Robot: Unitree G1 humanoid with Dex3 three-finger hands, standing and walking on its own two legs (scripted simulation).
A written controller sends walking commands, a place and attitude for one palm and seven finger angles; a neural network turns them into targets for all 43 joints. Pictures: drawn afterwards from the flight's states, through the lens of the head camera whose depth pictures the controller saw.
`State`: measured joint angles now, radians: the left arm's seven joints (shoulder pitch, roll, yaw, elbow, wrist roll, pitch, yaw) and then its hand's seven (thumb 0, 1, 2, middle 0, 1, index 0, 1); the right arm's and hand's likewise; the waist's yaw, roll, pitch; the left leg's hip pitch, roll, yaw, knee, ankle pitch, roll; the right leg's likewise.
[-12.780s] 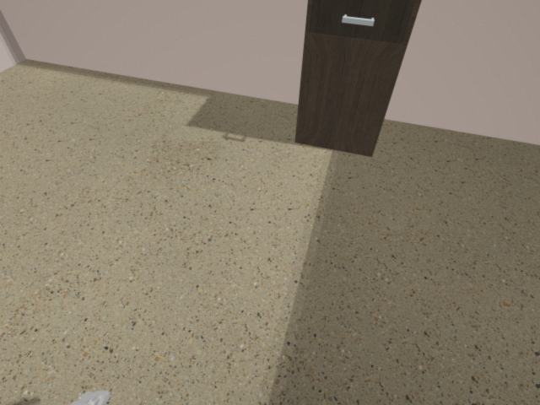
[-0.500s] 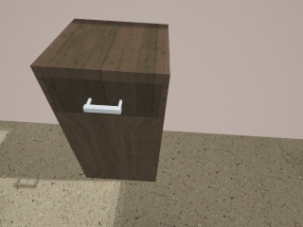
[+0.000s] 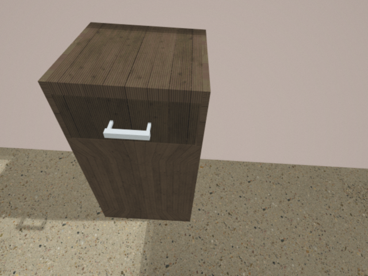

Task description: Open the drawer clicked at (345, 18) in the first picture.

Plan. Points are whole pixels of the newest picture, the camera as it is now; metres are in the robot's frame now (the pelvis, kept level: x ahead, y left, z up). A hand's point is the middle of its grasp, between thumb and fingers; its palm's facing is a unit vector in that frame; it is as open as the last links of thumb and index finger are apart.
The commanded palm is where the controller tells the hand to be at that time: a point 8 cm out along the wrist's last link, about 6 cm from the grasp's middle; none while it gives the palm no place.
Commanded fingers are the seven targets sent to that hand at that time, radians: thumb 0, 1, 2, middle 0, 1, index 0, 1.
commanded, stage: look again from close up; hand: left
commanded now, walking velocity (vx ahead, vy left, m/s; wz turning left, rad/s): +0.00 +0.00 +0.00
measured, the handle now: (128, 129) +0.53 +0.21 -0.02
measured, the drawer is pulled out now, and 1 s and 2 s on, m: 0.00 0.00 0.00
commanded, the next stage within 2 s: raise the hand with hooked fingers in 0.36 s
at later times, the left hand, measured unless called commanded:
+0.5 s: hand out of the picture -0.02 +0.15 -0.18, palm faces +0.00 -0.99 -0.14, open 7.4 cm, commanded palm +0.09 +0.20 -0.07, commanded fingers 0.00 0.83 0.87 -0.20 -0.34 -0.20 -0.34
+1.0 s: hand out of the picture +0.14 +0.19 -0.07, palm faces -0.07 -0.17 -0.98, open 9.2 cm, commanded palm +0.16 +0.19 +0.01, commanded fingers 0.00 0.25 0.62 -0.25 -0.72 -0.25 -0.72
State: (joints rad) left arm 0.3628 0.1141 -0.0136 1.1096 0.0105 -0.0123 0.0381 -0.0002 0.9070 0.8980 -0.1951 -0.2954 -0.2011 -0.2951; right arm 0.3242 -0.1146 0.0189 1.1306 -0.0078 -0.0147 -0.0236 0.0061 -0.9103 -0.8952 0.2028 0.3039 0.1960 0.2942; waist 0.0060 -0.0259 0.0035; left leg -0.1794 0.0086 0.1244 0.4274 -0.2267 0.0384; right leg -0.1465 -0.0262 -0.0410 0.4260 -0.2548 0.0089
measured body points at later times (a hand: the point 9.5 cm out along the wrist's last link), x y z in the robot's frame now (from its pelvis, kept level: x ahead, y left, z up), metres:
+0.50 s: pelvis +0.00 +0.01 +0.00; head +0.00 +0.01 +0.45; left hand -0.02 +0.20 -0.16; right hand -0.02 -0.20 -0.16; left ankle +0.01 +0.09 -0.74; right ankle -0.02 -0.12 -0.74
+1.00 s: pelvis -0.02 -0.05 -0.04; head +0.01 -0.05 +0.41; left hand +0.13 +0.19 -0.02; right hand +0.24 -0.26 -0.10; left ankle +0.01 +0.09 -0.74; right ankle -0.02 -0.12 -0.74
